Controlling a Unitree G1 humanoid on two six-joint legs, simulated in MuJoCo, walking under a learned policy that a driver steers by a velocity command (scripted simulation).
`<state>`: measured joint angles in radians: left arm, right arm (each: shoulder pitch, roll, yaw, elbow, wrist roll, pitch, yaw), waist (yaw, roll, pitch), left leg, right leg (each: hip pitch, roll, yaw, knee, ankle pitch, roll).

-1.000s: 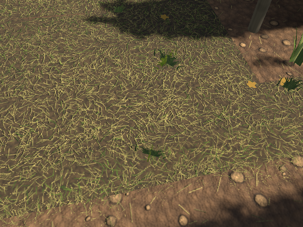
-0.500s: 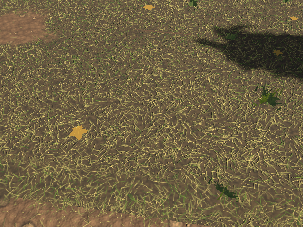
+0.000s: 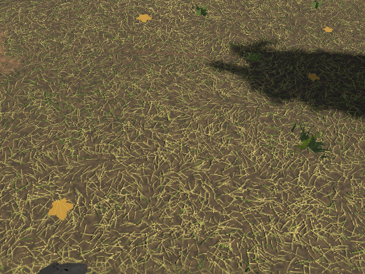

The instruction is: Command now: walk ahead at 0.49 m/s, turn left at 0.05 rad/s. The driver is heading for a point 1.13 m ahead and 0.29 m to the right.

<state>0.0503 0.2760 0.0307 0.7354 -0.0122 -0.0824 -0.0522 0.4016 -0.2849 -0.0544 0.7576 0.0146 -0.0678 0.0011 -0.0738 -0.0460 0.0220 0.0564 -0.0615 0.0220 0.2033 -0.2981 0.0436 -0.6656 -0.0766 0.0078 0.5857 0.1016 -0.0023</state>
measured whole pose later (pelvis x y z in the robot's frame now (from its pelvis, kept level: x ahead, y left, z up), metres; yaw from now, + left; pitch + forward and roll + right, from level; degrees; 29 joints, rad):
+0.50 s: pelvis +0.29 -0.03 +0.01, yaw +0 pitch +2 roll -2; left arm 0.33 0.28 0.05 0.85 -0.01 -0.08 -0.02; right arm 0.11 -0.28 -0.04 0.69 0.01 -0.07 0.01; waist 0.08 0.04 0.03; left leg -0.65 0.12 -0.04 0.65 0.04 -0.02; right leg -0.03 0.07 -0.04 0.23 -0.22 -0.05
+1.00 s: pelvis +0.57 +0.03 +0.01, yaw -5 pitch +1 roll +2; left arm 0.15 0.29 0.05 0.79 -0.02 -0.05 -0.02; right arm 0.32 -0.27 -0.05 0.83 -0.01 -0.10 0.01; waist -0.06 -0.05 0.02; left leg 0.00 -0.05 0.13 0.20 -0.22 0.05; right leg -0.69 -0.10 0.06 0.74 0.05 0.00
